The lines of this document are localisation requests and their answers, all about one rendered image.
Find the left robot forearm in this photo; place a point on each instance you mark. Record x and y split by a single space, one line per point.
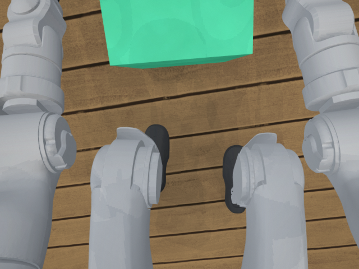
32 58

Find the right robot forearm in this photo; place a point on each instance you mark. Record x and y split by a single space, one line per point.
326 43

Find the right robot thigh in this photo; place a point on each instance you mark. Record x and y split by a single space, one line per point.
275 215

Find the robot right upper arm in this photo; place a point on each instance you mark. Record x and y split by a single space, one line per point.
331 147

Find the robot left upper arm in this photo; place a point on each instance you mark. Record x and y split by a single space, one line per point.
34 149

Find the carton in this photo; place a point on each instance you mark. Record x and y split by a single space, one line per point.
164 33

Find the robot right foot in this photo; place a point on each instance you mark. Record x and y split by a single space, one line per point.
229 160

